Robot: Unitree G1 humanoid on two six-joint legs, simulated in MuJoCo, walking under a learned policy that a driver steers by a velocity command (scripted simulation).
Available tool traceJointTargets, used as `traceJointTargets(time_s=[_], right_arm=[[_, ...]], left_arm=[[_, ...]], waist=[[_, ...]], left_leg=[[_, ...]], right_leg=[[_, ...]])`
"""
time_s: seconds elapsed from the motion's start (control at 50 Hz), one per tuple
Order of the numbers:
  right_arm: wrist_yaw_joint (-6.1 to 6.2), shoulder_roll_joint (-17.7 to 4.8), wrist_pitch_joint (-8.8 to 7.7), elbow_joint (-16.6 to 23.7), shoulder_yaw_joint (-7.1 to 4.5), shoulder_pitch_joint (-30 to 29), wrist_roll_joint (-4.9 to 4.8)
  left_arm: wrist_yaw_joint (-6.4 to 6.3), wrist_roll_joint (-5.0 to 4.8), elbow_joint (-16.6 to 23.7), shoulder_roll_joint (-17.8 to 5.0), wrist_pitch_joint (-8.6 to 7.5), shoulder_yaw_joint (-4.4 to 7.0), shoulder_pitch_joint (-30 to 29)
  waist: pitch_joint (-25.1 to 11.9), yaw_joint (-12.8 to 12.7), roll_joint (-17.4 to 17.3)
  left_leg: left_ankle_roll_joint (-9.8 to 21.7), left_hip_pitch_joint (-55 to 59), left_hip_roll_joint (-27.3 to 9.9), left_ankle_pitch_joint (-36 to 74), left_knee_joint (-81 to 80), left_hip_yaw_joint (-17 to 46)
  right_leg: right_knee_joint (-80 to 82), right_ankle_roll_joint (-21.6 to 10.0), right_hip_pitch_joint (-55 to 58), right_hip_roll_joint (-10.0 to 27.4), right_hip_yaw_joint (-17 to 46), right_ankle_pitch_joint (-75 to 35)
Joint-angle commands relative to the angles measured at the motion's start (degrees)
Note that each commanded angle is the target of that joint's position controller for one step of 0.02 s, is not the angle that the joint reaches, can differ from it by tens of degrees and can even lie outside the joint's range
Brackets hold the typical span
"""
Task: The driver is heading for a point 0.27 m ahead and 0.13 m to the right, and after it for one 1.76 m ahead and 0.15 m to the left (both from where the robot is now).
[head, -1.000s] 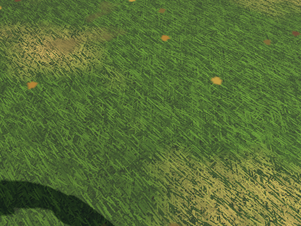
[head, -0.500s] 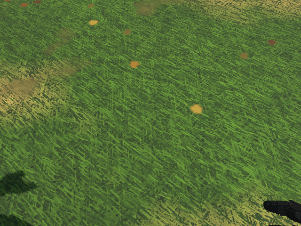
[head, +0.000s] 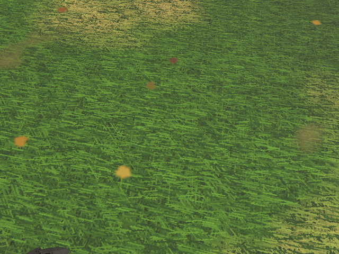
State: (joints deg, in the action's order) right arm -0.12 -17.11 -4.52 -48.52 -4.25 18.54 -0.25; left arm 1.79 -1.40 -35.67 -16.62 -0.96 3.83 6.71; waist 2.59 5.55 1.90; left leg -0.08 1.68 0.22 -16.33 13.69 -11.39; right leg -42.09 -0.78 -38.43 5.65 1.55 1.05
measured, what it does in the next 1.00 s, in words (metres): walks ahead: right foot, then left foot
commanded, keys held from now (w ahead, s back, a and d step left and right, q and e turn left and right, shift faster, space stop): w+e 0.50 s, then w+q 0.50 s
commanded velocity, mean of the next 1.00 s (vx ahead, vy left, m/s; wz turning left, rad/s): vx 0.50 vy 0.00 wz -0.25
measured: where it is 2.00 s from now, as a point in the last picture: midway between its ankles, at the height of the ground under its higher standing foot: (170, 119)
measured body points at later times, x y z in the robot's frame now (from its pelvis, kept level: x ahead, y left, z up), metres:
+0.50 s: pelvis +0.28 -0.05 +0.00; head +0.31 -0.07 +0.45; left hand +0.42 +0.22 -0.10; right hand +0.45 -0.35 -0.08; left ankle +0.51 +0.06 -0.70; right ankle +0.20 -0.13 -0.74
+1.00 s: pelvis +0.55 -0.11 +0.00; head +0.58 -0.11 +0.45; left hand +0.85 +0.06 -0.06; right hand +0.49 -0.38 -0.12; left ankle +0.51 +0.03 -0.74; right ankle +0.66 -0.27 -0.72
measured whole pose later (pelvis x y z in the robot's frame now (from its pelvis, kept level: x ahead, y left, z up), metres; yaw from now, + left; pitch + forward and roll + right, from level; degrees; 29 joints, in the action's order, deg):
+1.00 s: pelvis +0.55 -0.11 +0.00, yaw -11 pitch +2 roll +0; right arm 0.4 -16.4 -2.1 -45.4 -3.3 24.4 -1.7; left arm 1.1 -0.4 -36.9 -15.2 -6.0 1.5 1.7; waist 1.0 6.8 0.9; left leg 1.9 -5.7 4.2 -17.4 21.7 10.0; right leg -28.2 2.1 -27.8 0.0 5.7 2.7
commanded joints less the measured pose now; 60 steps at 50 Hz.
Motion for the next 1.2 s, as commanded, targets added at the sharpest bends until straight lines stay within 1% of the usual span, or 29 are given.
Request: traceJointTargets(time_s=[0.02,0.08,0.12,0.14,0.16,0.18,0.2,0.24,0.3,0.4,0.5,0.54,0.58,0.6,0.62,0.64,0.66,0.7,0.76,0.86,0.96,1.02,1.04,1.06,1.08,1.1,1.12,1.14,1.2], right_arm=[[0.27,-10.6,0.14,2.9,-2.44,-1.4,-0.91],[0.75,-13.2,1.32,3.0,-3.21,-1.9,-1.84],[1.30,-11.4,1.66,3.8,-2.34,-2.4,-1.39],[0.69,-3.1,0.72,7.2,0.36,1.8,1.65],[0.02,-4.9,-1.53,8.7,0.81,-1.4,0.27],[-0.58,-9.0,-2.87,10.3,-0.28,-7.6,-2.08],[-0.61,-8.3,-3.62,10.8,0.16,-8.8,-2.07],[-0.14,-8.8,-3.34,9.6,-0.36,-7.9,0.36],[-0.34,-7.2,-1.53,9.4,-0.18,-6.8,1.10],[-0.70,-3.5,-1.09,12.0,1.40,-17.3,1.06],[-1.52,-5.9,-1.88,13.7,0.54,-21.4,-0.15],[-1.89,-6.6,-2.27,12.7,0.14,-18.3,-0.13],[-1.57,-8.0,-2.52,10.8,-0.91,-11.2,0.56],[-1.41,-10.3,-2.79,10.1,-1.47,-3.8,1.33],[-1.64,-15.8,-2.15,7.7,-3.16,2.7,1.78],[-2.42,-11.6,-1.97,7.2,-2.17,3.6,-0.44],[-2.31,-8.3,-1.65,8.0,-1.17,0.4,-1.10],[-2.02,-7.1,-0.73,9.0,-0.58,-3.5,-0.02],[-1.33,-5.8,-0.63,9.2,-0.02,-3.5,0.09],[0.29,-9.3,0.34,7.9,-1.27,-0.6,-1.04],[0.89,-9.2,1.71,6.9,-1.49,3.9,-1.56],[0.99,-7.8,2.15,7.5,-1.27,3.0,-1.47],[0.87,-5.6,1.95,8.2,-0.53,2.2,-1.04],[0.80,-1.1,1.66,9.4,0.85,3.1,0.22],[0.86,-1.0,1.11,11.8,1.22,8.7,-1.83],[1.15,-6.6,1.29,10.1,-0.14,7.0,-2.44],[1.01,-8.1,1.59,10.5,-0.71,2.4,-1.98],[0.93,-7.1,1.92,10.3,-0.72,1.2,-1.52],[-0.05,-4.5,2.67,11.9,-0.63,-1.2,-1.43]], left_arm=[[1.16,-0.14,6.1,-2.4,-0.89,0.27,-6.6],[1.37,0.41,6.0,-5.8,-0.40,2.08,-1.6],[0.13,0.08,1.0,-11.7,0.33,5.52,17.0],[-0.82,-0.67,0.5,-18.7,0.32,6.58,17.7],[-0.46,-0.33,2.9,-16.6,-0.89,5.45,18.6],[-0.15,0.26,2.1,-12.3,-1.85,4.15,17.2],[-0.16,0.19,1.8,-10.6,-2.36,3.55,14.6],[-0.47,0.81,3.0,-7.5,-2.59,2.36,7.5],[-1.27,0.96,2.8,-8.0,-2.84,2.32,5.9],[-2.72,0.44,0.5,-9.9,-2.30,2.87,9.6],[-2.88,-0.25,-1.9,-9.5,-1.76,2.89,13.9],[-2.94,0.28,-2.8,-8.5,-1.54,2.59,14.0],[-2.62,0.71,-3.1,-6.5,-1.34,1.87,14.2],[-2.52,1.38,-2.4,-4.0,-1.37,0.76,14.9],[-2.57,-0.16,-2.2,-1.8,-2.03,0.04,22.5],[-2.62,0.08,-2.5,-5.3,-2.57,0.22,21.7],[-2.42,-0.17,-1.6,-8.6,-2.85,1.05,14.7],[-2.41,1.42,0.5,-7.6,-3.89,0.81,6.3],[-2.14,2.20,0.5,-5.0,-4.55,0.47,7.0],[-1.53,1.92,1.8,-1.9,-5.06,-1.16,-1.4],[-0.77,0.78,2.9,-4.1,-5.93,-0.48,-7.1],[-1.19,0.69,1.4,-6.3,-6.36,0.90,-1.6],[-1.73,1.24,0.5,-8.3,-6.46,1.76,4.3],[-2.30,1.74,-0.7,-12.0,-6.14,2.69,13.3],[-1.73,1.86,-2.6,-14.8,-5.05,3.47,15.6],[-1.42,1.28,-2.0,-9.6,-5.01,2.38,13.0],[-1.50,1.17,-1.9,-6.8,-4.98,1.57,11.1],[-1.40,1.58,-1.8,-5.3,-5.02,0.98,8.5],[-1.49,2.10,-3.2,-3.8,-5.23,0.67,5.6]], waist=[[2.4,-0.7,-5.4],[-2.3,-5.3,-7.8],[-11.5,-15.1,-4.2],[-15.1,-9.6,12.1],[-25.5,-11.5,10.1],[-18.3,-13.2,5.3],[-12.5,-11.1,2.7],[-7.2,-6.2,0.0],[-5.2,-4.1,0.2],[-1.8,-7.7,1.3],[-1.8,-9.1,2.8],[-2.5,-8.0,4.9],[-5.2,-4.8,5.1],[-12.4,-1.8,0.6],[-19.4,-3.6,-17.9],[-17.5,-2.8,-17.9],[-9.8,-1.8,-11.3],[-2.5,-2.6,-4.3],[-3.5,-5.0,-7.6],[-2.8,-2.9,-7.4],[-2.5,-1.7,-7.9],[-4.0,-5.9,-8.7],[-7.8,-9.1,-7.4],[-15.5,-11.9,2.3],[-18.4,-8.7,19.3],[-11.5,-9.6,10.5],[-6.1,-10.1,6.4],[-4.1,-8.8,3.2],[-1.3,-6.7,5.1]], left_leg=[[7.9,0.6,-16.1,24.5,-3.4,3.8],[6.2,3.7,-16.2,51.5,9.1,0.5],[2.7,-10.1,-12.8,46.1,34.8,-1.7],[-1.0,-36.6,-3.6,-6.3,56.2,-0.5],[-1.2,-45.4,1.7,-18.8,66.7,14.0],[-0.1,-50.8,-1.7,-13.2,66.5,16.7],[0.8,-49.6,-4.0,-8.2,61.6,16.3],[-0.1,-41.6,-7.0,-3.1,52.8,16.7],[-2.5,-36.9,-6.8,-0.5,46.4,15.2],[-4.4,-32.2,-2.9,17.8,25.4,13.9],[-2.9,-28.3,-0.9,18.8,16.4,16.3],[-1.0,-27.0,-1.7,15.4,15.9,15.2],[2.4,-17.3,-0.8,12.9,13.6,12.7],[6.3,-5.0,-8.0,13.8,14.7,20.3],[16.9,13.1,-18.7,1.6,8.6,46.7],[18.2,15.2,-21.0,-12.6,1.8,60.0],[16.0,9.4,-19.7,-15.5,1.2,54.2],[14.5,-2.5,-14.9,-4.3,0.3,43.1],[14.0,-7.8,-10.4,8.4,-1.3,35.7],[13.2,-14.3,-7.9,13.8,-1.8,28.9],[11.0,-13.9,-8.5,8.7,1.5,32.6],[8.2,-15.2,-6.9,7.5,7.6,34.2],[6.3,-18.8,-4.3,7.2,15.8,31.6],[3.7,-26.8,0.5,-6.3,33.7,24.9],[2.1,-43.1,3.5,-18.8,48.2,19.2],[1.3,-48.0,-0.6,-14.9,54.8,20.6],[1.0,-48.9,-1.9,-9.8,56.4,19.8],[0.3,-46.8,-3.5,-5.8,55.7,19.1],[-0.5,-43.3,-6.4,-0.6,52.1,17.7]], right_leg=[[4.8,-1.6,0.9,-1.1,-2.9,0.9],[6.5,-5.2,11.2,-6.3,-7.2,9.7],[11.5,-9.7,39.3,-8.2,-3.9,6.0],[13.2,-18.5,59.1,7.2,24.9,10.9],[23.3,-24.9,64.0,14.0,47.8,21.9],[25.3,-21.3,60.1,12.2,40.0,19.4],[25.3,-19.1,52.1,9.9,32.8,15.4],[26.7,-16.8,37.8,5.8,23.9,3.9],[29.0,-17.3,28.5,4.0,19.5,-4.1],[28.7,-13.4,21.4,-1.1,13.1,1.7],[23.1,-11.3,26.1,1.1,19.5,8.5],[20.2,-10.6,30.1,3.1,20.3,6.3],[12.2,-8.4,30.9,0.4,17.8,-3.9],[-2.3,-6.2,26.5,-2.7,14.0,-0.9],[-22.9,-0.9,7.4,-11.3,6.2,16.9],[-29.8,-0.2,-2.4,-10.0,7.9,31.2],[-32.2,-0.5,-6.4,-6.7,7.8,26.8],[-26.9,-0.7,-5.4,-3.5,4.9,20.6],[-16.2,0.5,1.3,-2.0,3.8,17.5],[3.9,3.3,9.0,-4.7,1.5,5.3],[13.3,3.4,16.1,-6.9,3.0,-0.2],[18.1,0.6,27.1,-5.9,2.7,2.3],[18.1,-1.7,36.5,-1.5,5.8,4.5],[18.0,-5.3,50.0,9.7,16.8,7.9],[23.9,-13.0,57.6,19.3,40.7,23.9],[26.2,-12.2,52.5,17.3,39.3,30.9],[26.3,-10.3,47.6,14.6,30.2,25.6],[27.4,-9.4,42.9,12.0,23.8,17.8],[30.8,-9.0,35.0,8.5,12.6,6.0]])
